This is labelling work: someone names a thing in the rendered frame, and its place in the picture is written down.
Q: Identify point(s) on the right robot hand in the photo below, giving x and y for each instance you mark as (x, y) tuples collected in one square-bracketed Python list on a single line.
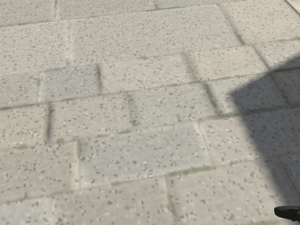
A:
[(291, 212)]

